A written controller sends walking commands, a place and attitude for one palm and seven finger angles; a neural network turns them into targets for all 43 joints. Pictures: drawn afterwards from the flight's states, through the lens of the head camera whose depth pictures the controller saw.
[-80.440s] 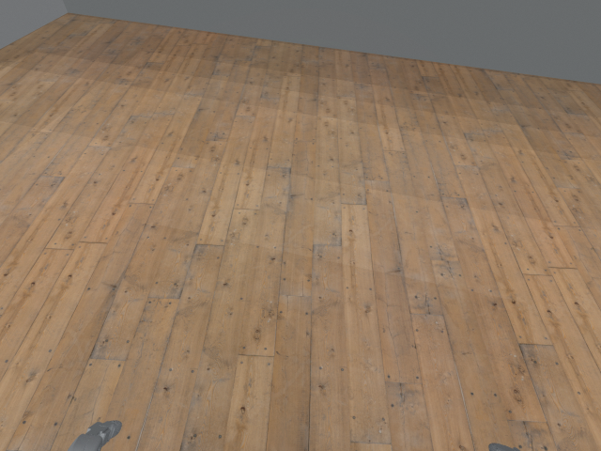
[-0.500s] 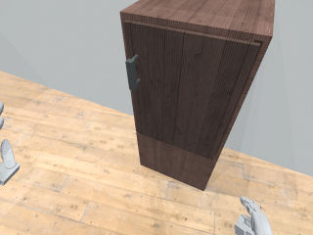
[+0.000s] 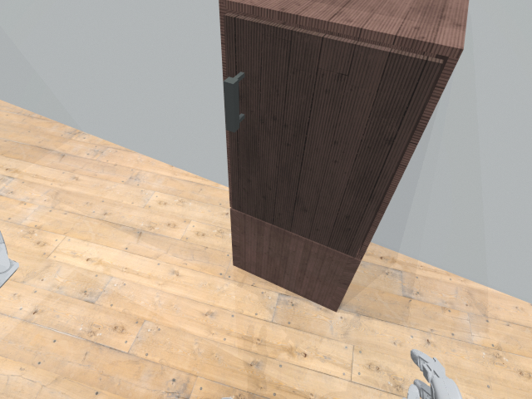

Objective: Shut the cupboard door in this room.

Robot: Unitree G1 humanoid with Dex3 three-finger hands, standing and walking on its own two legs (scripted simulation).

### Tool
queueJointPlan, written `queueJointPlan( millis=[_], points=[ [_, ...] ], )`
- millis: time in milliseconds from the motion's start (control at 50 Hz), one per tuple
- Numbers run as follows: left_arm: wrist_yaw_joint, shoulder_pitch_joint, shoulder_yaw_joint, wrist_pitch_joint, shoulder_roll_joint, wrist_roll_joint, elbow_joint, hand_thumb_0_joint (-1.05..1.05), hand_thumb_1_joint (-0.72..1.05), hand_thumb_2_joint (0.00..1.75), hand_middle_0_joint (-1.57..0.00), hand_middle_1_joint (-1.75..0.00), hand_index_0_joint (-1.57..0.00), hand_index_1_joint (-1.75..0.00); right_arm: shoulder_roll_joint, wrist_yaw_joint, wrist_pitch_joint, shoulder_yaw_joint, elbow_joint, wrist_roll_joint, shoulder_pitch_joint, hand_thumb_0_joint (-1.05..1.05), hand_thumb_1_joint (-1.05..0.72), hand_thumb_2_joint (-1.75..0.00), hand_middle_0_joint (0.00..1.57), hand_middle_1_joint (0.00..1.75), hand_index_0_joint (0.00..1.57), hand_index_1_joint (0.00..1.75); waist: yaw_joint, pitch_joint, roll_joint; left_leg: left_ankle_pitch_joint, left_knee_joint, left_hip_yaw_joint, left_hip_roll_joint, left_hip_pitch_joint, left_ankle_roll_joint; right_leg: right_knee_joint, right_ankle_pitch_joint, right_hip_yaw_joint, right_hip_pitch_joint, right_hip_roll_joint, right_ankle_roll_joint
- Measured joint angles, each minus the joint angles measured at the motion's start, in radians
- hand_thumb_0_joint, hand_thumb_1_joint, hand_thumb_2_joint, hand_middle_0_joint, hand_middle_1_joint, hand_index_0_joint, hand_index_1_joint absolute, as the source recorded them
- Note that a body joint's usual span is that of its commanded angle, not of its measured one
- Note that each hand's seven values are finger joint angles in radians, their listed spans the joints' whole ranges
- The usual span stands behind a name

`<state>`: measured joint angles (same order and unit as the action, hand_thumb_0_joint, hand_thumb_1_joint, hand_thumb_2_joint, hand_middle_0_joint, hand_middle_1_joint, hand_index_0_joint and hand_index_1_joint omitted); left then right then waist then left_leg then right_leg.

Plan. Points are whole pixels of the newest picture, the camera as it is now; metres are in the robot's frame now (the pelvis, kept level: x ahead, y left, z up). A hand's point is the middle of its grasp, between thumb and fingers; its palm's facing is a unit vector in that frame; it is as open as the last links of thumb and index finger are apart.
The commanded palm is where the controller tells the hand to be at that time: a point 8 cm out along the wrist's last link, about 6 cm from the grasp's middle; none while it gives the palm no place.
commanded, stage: step back with the hand held close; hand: left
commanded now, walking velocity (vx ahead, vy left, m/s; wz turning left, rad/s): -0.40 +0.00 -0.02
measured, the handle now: (236, 101) +0.71 +0.10 +0.09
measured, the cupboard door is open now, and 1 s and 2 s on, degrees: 0 0 0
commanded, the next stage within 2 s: stop stepping back and stand still in 0.62 s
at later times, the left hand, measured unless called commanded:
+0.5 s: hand out of the picture +0.13 +0.31 +0.20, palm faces +0.56 -0.70 -0.44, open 7.4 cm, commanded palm +0.07 +0.32 +0.20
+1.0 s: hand out of the picture +0.06 +0.30 +0.21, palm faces +0.53 -0.79 -0.30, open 7.4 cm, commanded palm +0.05 +0.31 +0.20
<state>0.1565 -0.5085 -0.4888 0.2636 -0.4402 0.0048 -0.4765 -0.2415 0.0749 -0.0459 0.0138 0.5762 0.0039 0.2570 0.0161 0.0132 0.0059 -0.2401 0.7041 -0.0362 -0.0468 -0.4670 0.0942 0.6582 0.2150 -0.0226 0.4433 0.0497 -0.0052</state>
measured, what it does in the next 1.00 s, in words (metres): walks backwards: right foot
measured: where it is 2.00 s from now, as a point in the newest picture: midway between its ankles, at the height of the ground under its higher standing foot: outside the picture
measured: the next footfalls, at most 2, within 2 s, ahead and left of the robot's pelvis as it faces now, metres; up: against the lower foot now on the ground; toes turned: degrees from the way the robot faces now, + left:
right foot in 0.70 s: -0.26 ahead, -0.13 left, +0.00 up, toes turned -5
left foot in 1.02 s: +0.00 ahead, +0.12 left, +0.00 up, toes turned -3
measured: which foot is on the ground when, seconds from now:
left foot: down 0.00-0.88, up 0.90-1.00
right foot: down 0.00-0.32, up 0.34-0.68, down 0.70-1.00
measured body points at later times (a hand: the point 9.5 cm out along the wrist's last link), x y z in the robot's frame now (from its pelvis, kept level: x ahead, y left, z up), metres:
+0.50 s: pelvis -0.05 +0.01 +0.01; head -0.04 +0.05 +0.45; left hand +0.09 +0.35 +0.22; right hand +0.13 -0.21 -0.07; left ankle +0.08 +0.07 -0.71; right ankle -0.15 -0.14 -0.65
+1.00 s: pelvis -0.13 +0.02 -0.01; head -0.23 +0.06 +0.42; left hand +0.03 +0.34 +0.22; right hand -0.07 -0.27 -0.09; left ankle -0.03 +0.11 -0.70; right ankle -0.30 -0.13 -0.71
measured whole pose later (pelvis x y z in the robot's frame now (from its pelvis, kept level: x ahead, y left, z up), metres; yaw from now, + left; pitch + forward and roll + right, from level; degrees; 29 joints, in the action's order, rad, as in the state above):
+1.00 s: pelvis -0.13 +0.02 -0.01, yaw -6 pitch -3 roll -3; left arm 0.15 -0.47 -0.50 0.23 -0.46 0.04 -0.41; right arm -0.28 0.10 -0.05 0.03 0.72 0.02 0.41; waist -0.01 0.21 -0.01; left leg -0.30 0.93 -0.01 0.04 -0.53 -0.02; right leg 0.58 0.58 0.02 -0.05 -0.01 0.04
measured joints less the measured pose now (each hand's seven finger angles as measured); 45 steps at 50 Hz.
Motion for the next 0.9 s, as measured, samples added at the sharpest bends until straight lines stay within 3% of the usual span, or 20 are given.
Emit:
queueJointPlan(
  millis=[140,220,280,340,400,440,480,560,620,660,700,760,800,860,900],
  points=[
    [-0.017,0.026,0.017,-0.007,0.032,-0.012,0.004,0.02,0.89,0.9,-0.21,-0.31,-0.21,-0.3,0.012,-0.015,-0.001,0.001,-0.002,0.0,-0.026,0.01,-0.91,-0.89,0.2,0.3,0.21,0.3,-0.003,-0.016,-0.006,-0.078,0.059,-0.026,0.014,-0.042,-0.002,0.045,0.008,0.014,0.031,0.0,-0.013],
    [-0.012,0.021,0.036,-0.006,0.038,-0.009,-0.049,0.02,0.89,0.9,-0.21,-0.31,-0.21,-0.3,0.019,-0.029,0.005,0.005,0.002,-0.007,-0.032,0.01,-0.91,-0.89,0.2,0.3,0.21,0.3,0.0,-0.017,-0.03,-0.164,0.066,-0.028,0.002,-0.071,-0.035,0.03,-0.01,0.004,0.05,-0.024,-0.014],
    [0.001,0.01,0.036,0.006,0.015,0.0,-0.093,0.02,0.89,0.9,-0.22,-0.31,-0.21,-0.3,0.027,-0.035,0.015,0.003,0.009,-0.007,-0.036,0.01,-0.91,-0.89,0.2,0.3,0.21,0.3,0.012,-0.021,-0.05,-0.149,0.035,-0.029,-0.003,-0.079,-0.049,-0.004,-0.035,-0.012,0.05,-0.042,-0.009],
    [0.01,-0.018,0.007,0.02,-0.018,0.006,-0.118,0.02,0.89,0.9,-0.22,-0.31,-0.21,-0.3,0.03,-0.028,0.016,0.0,0.0,-0.004,-0.033,0.01,-0.91,-0.89,0.2,0.3,0.21,0.3,0.018,-0.022,-0.05,-0.036,-0.005,-0.039,0.01,-0.081,-0.015,0.002,-0.013,-0.013,0.061,-0.035,0.002],
    [0.005,-0.011,-0.018,0.018,-0.037,0.006,-0.099,0.01,0.89,0.9,-0.22,-0.31,-0.21,-0.3,0.03,-0.014,-0.007,0.012,0.007,-0.009,-0.028,0.01,-0.91,-0.89,0.2,0.3,0.21,0.3,0.025,-0.023,0.006,0.113,-0.018,-0.027,0.052,-0.095,0.024,0.217,0.12,0.013,0.062,0.021,0.016],
    [0.002,0.001,-0.034,0.016,-0.038,0.015,-0.075,0.01,0.89,0.9,-0.22,-0.31,-0.21,-0.3,0.041,-0.015,-0.02,0.018,0.037,-0.006,-0.034,0.01,-0.91,-0.89,0.2,0.3,0.21,0.3,0.005,-0.004,0.022,0.11,-0.034,-0.023,0.067,-0.103,0.026,0.339,0.187,0.031,0.026,0.043,0.021],
    [0.005,-0.001,-0.047,0.009,-0.022,0.031,-0.057,0.01,0.89,0.9,-0.22,-0.31,-0.21,-0.3,0.054,-0.021,-0.034,0.016,0.055,-0.004,-0.042,0.01,-0.91,-0.89,0.2,0.3,0.21,0.3,-0.022,0.026,0.027,0.124,-0.076,-0.037,0.087,-0.111,0.021,0.366,0.233,0.027,-0.041,0.042,0.023],
    [0.007,0.013,-0.027,-0.012,0.025,0.062,-0.058,0.02,0.89,0.9,-0.21,-0.3,-0.21,-0.3,0.087,-0.029,-0.078,-0.011,0.064,-0.009,-0.074,0.01,-0.91,-0.89,0.2,0.3,0.21,0.3,-0.063,0.06,-0.001,0.223,-0.217,-0.084,0.116,-0.12,0.008,0.172,0.317,0.016,-0.209,0.017,0.019],
    [-0.002,0.061,0.026,-0.021,0.05,0.065,-0.078,0.02,0.9,0.9,-0.21,-0.3,-0.2,-0.3,0.1,-0.04,-0.109,-0.03,0.059,-0.017,-0.123,0.01,-0.9,-0.89,0.2,0.3,0.21,0.3,-0.067,0.049,-0.017,0.32,-0.334,-0.103,0.133,-0.131,-0.014,-0.034,0.33,0.003,-0.302,0.022,0.005],
    [-0.013,0.093,0.052,-0.017,0.04,0.065,-0.104,0.02,0.9,0.9,-0.21,-0.3,-0.2,-0.3,0.105,-0.049,-0.119,-0.035,0.049,-0.02,-0.164,0.01,-0.9,-0.89,0.2,0.3,0.21,0.3,-0.063,0.026,-0.026,0.375,-0.38,-0.116,0.146,-0.147,-0.037,-0.166,0.281,-0.008,-0.345,0.027,-0.011],
    [-0.025,0.097,0.039,-0.003,-0.009,0.065,-0.146,0.02,0.9,0.9,-0.21,-0.3,-0.2,-0.3,0.114,-0.056,-0.116,-0.04,0.032,-0.021,-0.206,0.01,-0.9,-0.89,0.2,0.3,0.21,0.3,-0.053,-0.003,-0.06,0.402,-0.368,-0.15,0.15,-0.177,-0.051,-0.27,0.218,0.0,-0.372,0.005,-0.023],
    [-0.051,0.065,0.038,0.025,-0.049,0.059,-0.175,0.02,0.89,0.9,-0.21,-0.3,-0.21,-0.3,0.104,-0.042,-0.088,-0.035,0.049,-0.015,-0.212,0.0,-0.9,-0.89,0.2,0.3,0.21,0.3,-0.019,-0.047,-0.019,0.34,-0.298,-0.1,0.171,-0.179,-0.072,-0.205,0.253,-0.009,-0.373,0.037,0.001],
    [-0.059,-0.006,0.004,0.028,-0.097,0.063,-0.196,0.02,0.89,0.9,-0.22,-0.31,-0.21,-0.3,0.101,-0.032,-0.066,-0.034,0.05,-0.004,-0.155,0.0,-0.9,-0.89,0.2,0.3,0.21,0.3,-0.005,-0.025,-0.033,0.298,-0.271,-0.078,0.147,-0.152,-0.079,-0.152,0.273,0.004,-0.384,0.024,0.01],
    [-0.061,-0.102,-0.05,0.005,-0.141,0.073,-0.18,0.01,0.89,0.9,-0.22,-0.31,-0.21,-0.3,0.069,-0.013,-0.033,-0.024,0.039,0.004,-0.043,0.01,-0.9,-0.89,0.2,0.3,0.21,0.3,0.027,0.041,-0.025,0.279,-0.211,-0.057,0.116,-0.12,-0.062,-0.109,0.315,0.005,-0.433,0.005,0.013],
    [-0.052,-0.106,-0.053,-0.014,-0.14,0.071,-0.125,0.01,0.88,0.9,-0.22,-0.31,-0.22,-0.3,0.036,0.0,-0.017,-0.009,0.051,0.005,0.028,0.01,-0.9,-0.89,0.2,0.3,0.21,0.3,0.03,0.09,-0.016,0.128,-0.1,-0.036,0.092,-0.128,-0.093,-0.099,0.339,0.002,-0.468,-0.014,0.007]
  ],
)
